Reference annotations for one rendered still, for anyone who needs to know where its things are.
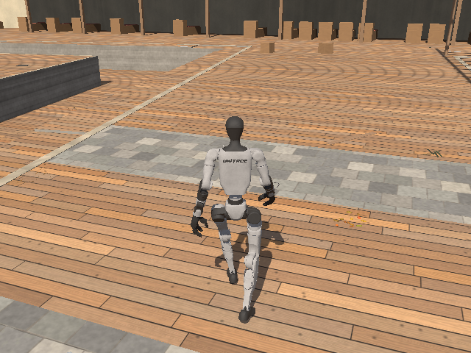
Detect robot left thigh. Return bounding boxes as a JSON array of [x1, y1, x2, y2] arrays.
[[211, 204, 231, 242]]

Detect left robot forearm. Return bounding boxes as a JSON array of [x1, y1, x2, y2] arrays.
[[193, 180, 208, 217]]

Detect robot left hand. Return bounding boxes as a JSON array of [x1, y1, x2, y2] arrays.
[[191, 215, 208, 237]]

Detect robot right upper arm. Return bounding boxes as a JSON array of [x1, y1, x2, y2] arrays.
[[250, 148, 271, 187]]

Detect right robot forearm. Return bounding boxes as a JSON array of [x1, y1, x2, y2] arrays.
[[263, 176, 275, 197]]

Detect robot right hand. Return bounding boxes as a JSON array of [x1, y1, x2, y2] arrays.
[[258, 193, 275, 206]]

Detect right robot foot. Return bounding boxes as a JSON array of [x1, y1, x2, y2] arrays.
[[238, 307, 255, 321]]

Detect robot left upper arm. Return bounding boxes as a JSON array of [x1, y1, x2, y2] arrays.
[[201, 148, 220, 190]]

